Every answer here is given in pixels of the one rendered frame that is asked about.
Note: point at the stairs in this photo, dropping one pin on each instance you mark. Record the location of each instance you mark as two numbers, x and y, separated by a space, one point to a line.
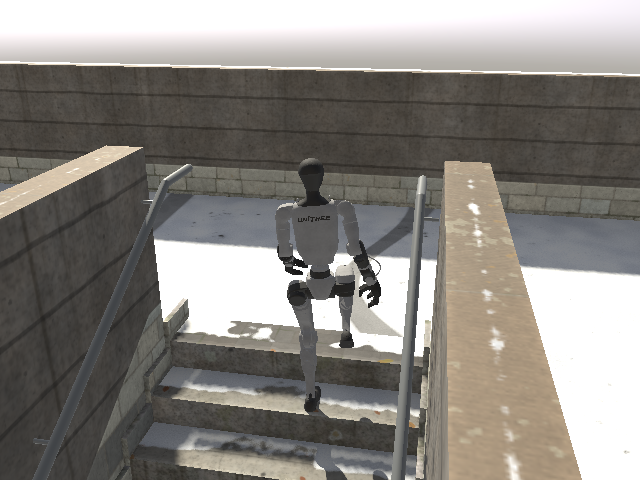
226 413

